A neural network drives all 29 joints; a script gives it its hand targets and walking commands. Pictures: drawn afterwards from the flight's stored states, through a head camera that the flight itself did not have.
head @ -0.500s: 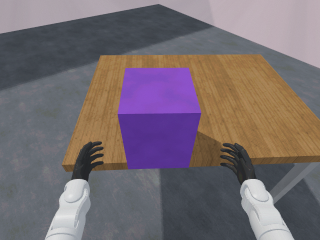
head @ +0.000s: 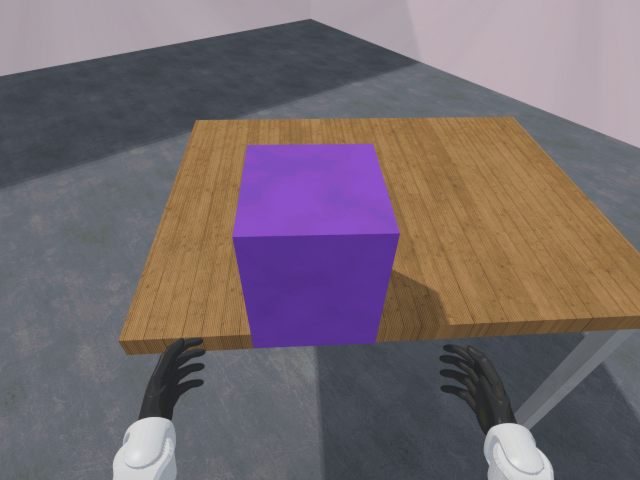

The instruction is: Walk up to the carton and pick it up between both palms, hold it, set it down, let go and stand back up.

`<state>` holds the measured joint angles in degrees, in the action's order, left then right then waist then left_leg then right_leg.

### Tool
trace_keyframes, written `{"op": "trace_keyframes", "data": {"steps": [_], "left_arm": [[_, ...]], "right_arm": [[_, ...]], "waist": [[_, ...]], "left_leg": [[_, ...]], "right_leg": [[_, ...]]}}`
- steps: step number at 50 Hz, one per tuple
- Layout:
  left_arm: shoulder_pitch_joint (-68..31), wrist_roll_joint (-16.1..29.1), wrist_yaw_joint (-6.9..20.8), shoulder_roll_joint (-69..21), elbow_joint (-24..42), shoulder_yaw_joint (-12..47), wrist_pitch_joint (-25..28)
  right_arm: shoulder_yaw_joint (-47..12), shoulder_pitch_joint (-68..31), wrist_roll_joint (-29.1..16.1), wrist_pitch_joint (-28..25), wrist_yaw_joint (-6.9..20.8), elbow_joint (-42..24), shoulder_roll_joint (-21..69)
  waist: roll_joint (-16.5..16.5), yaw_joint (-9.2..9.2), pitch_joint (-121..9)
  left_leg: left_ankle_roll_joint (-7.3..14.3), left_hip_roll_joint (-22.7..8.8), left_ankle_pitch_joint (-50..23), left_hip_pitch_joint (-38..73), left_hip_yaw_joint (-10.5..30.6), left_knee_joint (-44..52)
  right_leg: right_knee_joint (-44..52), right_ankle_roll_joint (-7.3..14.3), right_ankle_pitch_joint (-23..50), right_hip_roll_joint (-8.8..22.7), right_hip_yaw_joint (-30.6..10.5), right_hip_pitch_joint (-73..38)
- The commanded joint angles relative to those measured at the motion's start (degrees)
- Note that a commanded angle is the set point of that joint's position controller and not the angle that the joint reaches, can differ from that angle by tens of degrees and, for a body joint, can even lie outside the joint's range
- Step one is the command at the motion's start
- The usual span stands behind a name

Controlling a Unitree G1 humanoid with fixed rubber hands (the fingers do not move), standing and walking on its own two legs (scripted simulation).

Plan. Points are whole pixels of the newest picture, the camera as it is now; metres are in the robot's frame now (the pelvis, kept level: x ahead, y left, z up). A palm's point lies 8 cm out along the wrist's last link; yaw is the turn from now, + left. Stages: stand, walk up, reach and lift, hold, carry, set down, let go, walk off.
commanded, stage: set down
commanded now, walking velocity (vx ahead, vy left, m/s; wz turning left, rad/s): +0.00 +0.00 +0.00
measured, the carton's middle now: (312, 246) +0.45 +0.05 +0.04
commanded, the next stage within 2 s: let go in 0.74 s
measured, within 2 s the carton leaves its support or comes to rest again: neither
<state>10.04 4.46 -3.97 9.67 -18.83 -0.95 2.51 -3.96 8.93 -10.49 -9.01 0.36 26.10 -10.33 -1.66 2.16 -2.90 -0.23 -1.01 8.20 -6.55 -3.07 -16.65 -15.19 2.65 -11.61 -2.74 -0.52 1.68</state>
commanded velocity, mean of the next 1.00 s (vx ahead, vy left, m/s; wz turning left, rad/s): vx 0.00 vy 0.00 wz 0.00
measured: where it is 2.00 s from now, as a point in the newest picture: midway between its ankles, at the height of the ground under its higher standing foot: outside the picture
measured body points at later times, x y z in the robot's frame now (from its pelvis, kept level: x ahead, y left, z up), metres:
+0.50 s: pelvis +0.00 +0.00 +0.00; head -0.01 +0.01 +0.45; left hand +0.18 +0.24 -0.04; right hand +0.18 -0.19 -0.05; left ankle +0.01 +0.12 -0.75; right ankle -0.04 -0.09 -0.75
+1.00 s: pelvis +0.00 +0.00 +0.00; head +0.01 +0.01 +0.45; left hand +0.17 +0.24 -0.08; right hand +0.17 -0.20 -0.09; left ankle +0.01 +0.12 -0.75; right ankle -0.04 -0.09 -0.75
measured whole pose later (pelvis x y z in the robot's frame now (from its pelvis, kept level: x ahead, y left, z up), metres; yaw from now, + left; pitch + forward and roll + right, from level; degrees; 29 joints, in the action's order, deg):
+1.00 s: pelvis +0.00 +0.00 +0.00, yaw -1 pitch +0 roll +0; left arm 12.6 -0.3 0.0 12.3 -19.9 -1.5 -18.4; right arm -0.1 11.3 -2.4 -0.8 0.3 33.7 -7.8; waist -1.6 1.4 0.3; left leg 0.0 -1.0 9.6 -9.8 -4.0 -19.3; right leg -19.1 2.4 -13.3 -2.6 -1.3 5.9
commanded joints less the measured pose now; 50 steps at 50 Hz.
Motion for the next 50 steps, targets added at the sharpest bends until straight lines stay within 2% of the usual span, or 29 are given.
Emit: {"op": "trace_keyframes", "data": {"steps": [1,4,9,12,15,19,25,33,38,50], "left_arm": [[-5.1,-1.3,0.3,4.1,9.4,-1.7,-4.5],[-2.6,-1.4,0.7,4.7,14.5,-1.9,-8.0],[1.6,-1.4,2.2,5.1,16.1,-1.7,-10.2],[3.3,-1.5,2.4,5.7,17.2,-1.4,-10.4],[3.2,-0.9,2.6,6.3,16.4,-1.7,-10.4],[2.7,-1.0,2.3,6.9,15.9,-1.1,-10.3],[2.7,-1.4,2.3,6.9,12.8,-0.6,-12.4],[3.2,-3.5,3.0,7.0,10.0,-1.2,-16.6],[2.3,-4.2,3.1,7.6,9.4,-2.0,-17.4],[-1.0,-5.2,4.0,6.8,3.1,-2.3,-21.0]], "right_arm": [[1.7,-5.2,0.5,1.5,-0.2,-6.2,-4.8],[2.2,-2.6,0.8,2.8,-0.5,-10.3,-5.3],[1.7,2.5,1.9,3.5,-1.0,-12.1,-4.5],[1.7,4.2,2.3,3.5,-1.1,-13.3,-4.0],[2.0,4.6,3.1,3.5,-0.9,-13.3,-3.3],[3.0,4.6,4.0,3.4,-0.4,-12.0,-2.9],[3.7,4.7,5.7,4.4,0.0,-8.1,-1.9],[4.7,4.3,7.2,5.7,-0.4,-4.0,-1.6],[4.9,3.1,7.7,5.9,-0.4,-3.1,-1.7],[4.9,-0.9,8.3,7.9,-0.1,4.7,-1.3]], "waist": [[1.9,0.02,-0.7],[1.5,0.21,-0.5],[1.1,0.31,0.9],[1.9,0.5,1.0],[1.3,0.77,1.9],[2.5,0.76,1.6],[1.7,0.24,2.2],[1.6,0.03,1.0],[1.6,0.08,-0.3],[1.8,-0.87,-1.0]], "left_leg": [[-3.0,0.4,-6.4,7.1,0.2,0.8],[-2.5,0.4,-8.5,7.3,-0.2,0.5],[-2.3,0.5,-12.2,7.2,-0.5,-0.2],[-2.5,0.6,-12.2,6.8,-0.7,-0.1],[-2.4,0.5,-9.4,5.8,-0.8,0.3],[-2.8,0.4,-6.9,5.9,-1.0,0.2],[-2.6,0.0,-4.6,5.5,-0.9,0.0],[-2.6,0.1,-8.9,6.1,-0.5,-1.3],[-2.3,0.4,-11.2,6.3,-0.6,-2.0],[-2.2,0.1,-13.2,5.5,0.0,-3.3]], "right_leg": [[3.8,-1.9,6.9,2.7,-1.4,7.8],[3.1,-2.5,9.4,2.1,-1.1,7.0],[2.7,-3.0,13.3,1.9,-1.7,6.2],[2.5,-3.1,12.8,1.9,-1.9,5.9],[2.7,-3.3,10.3,2.2,-1.9,7.1],[2.6,-3.2,6.3,2.1,-1.6,9.4],[2.4,-3.1,3.8,2.4,-1.6,11.2],[1.1,-3.2,8.2,2.2,-2.0,10.3],[0.1,-3.5,11.2,2.0,-2.2,9.8],[-0.9,-3.5,12.4,2.3,-2.2,11.0]]}}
